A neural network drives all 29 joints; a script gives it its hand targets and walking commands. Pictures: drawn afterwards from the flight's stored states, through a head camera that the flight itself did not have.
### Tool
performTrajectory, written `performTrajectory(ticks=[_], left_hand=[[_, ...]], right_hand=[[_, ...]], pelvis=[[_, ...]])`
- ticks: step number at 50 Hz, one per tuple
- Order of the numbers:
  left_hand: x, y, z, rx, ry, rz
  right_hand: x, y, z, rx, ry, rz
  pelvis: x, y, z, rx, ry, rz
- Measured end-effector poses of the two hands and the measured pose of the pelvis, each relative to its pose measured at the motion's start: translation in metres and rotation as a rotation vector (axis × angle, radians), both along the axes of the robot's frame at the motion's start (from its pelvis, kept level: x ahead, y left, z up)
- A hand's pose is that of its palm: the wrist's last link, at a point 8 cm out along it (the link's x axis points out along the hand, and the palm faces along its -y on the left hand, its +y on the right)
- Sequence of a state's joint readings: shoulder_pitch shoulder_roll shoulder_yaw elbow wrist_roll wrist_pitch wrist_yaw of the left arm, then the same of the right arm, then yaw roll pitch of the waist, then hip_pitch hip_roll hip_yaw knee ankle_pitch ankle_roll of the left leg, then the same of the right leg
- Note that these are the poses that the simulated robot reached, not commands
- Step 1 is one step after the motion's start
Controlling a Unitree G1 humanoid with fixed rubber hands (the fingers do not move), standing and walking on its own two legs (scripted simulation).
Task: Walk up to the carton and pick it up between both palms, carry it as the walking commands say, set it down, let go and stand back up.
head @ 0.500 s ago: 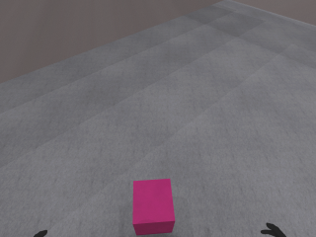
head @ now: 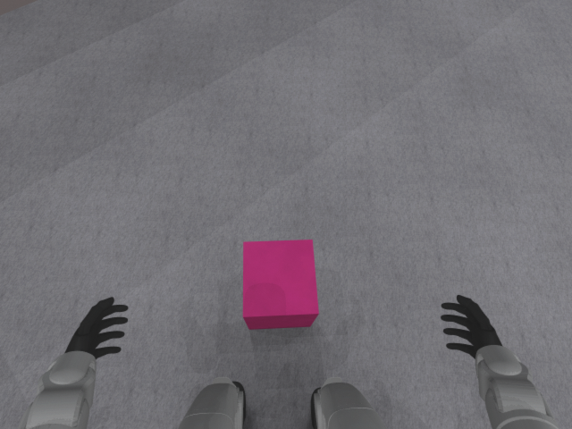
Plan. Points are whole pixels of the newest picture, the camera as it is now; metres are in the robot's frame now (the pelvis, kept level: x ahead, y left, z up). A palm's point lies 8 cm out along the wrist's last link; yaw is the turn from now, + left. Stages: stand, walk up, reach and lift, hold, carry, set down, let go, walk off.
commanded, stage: reach and lift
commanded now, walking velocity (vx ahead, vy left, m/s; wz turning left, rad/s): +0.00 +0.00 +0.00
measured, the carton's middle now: (279, 287) +0.43 -0.01 -0.63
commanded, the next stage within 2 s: none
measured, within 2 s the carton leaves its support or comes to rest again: neither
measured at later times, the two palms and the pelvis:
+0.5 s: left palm (145, 276) +0.34 +0.23 -0.14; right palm (424, 275) +0.33 -0.25 -0.14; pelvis -0.06 +0.00 -0.06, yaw +0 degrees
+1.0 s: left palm (189, 230) +0.45 +0.18 -0.21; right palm (379, 224) +0.46 -0.21 -0.21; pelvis -0.05 +0.00 -0.10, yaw +0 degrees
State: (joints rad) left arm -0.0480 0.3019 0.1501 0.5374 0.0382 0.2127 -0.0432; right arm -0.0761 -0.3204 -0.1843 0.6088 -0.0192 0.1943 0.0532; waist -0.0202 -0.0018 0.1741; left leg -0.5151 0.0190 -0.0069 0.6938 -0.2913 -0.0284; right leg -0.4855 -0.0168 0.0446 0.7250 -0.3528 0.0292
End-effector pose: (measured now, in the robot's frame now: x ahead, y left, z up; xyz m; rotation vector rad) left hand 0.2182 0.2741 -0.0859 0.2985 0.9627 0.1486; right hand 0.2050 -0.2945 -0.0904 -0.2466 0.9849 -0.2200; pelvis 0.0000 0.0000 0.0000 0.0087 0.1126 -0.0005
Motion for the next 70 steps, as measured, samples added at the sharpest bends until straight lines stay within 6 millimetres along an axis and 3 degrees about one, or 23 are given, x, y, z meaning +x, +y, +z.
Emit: performTrajectory(ticks=[4,7,15,28,39,48,53,61,70], left_hand=[[0.035,-0.010,-0.008,-0.024,-0.069,0.000],[0.049,-0.017,-0.018,-0.033,-0.063,-0.005],[0.072,-0.026,-0.040,-0.081,-0.094,0.020],[0.138,-0.054,-0.060,-0.110,-0.191,0.018],[0.201,-0.086,-0.084,-0.177,-0.279,0.017],[0.231,-0.100,-0.119,-0.202,-0.336,0.046],[0.237,-0.098,-0.125,-0.198,-0.376,0.046],[0.220,-0.101,-0.148,-0.209,-0.345,0.043],[0.238,-0.104,-0.190,-0.194,-0.350,0.036]], right_hand=[[0.031,0.010,-0.010,0.019,-0.053,0.018],[0.053,0.016,-0.015,0.014,-0.080,0.029],[0.081,0.031,-0.035,0.057,-0.107,0.025],[0.140,0.051,-0.057,0.124,-0.208,0.019],[0.202,0.075,-0.086,0.169,-0.286,0.032],[0.245,0.082,-0.109,0.171,-0.368,0.028],[0.252,0.087,-0.122,0.178,-0.377,0.049],[0.232,0.086,-0.146,0.195,-0.361,0.021],[0.249,0.087,-0.187,0.186,-0.369,0.009]], pelvis=[[-0.010,0.001,-0.014,0.001,0.060,-0.002],[-0.018,0.002,-0.022,-0.001,0.096,-0.005],[-0.039,0.002,-0.038,0.000,0.214,0.005],[-0.068,0.001,-0.065,0.004,0.368,0.003],[-0.068,0.002,-0.084,0.010,0.524,0.001],[-0.052,-0.002,-0.100,0.008,0.671,-0.002],[-0.044,-0.004,-0.103,0.003,0.734,0.004],[-0.044,-0.006,-0.110,-0.002,0.783,-0.003],[-0.067,-0.001,-0.163,0.009,0.782,-0.011]])
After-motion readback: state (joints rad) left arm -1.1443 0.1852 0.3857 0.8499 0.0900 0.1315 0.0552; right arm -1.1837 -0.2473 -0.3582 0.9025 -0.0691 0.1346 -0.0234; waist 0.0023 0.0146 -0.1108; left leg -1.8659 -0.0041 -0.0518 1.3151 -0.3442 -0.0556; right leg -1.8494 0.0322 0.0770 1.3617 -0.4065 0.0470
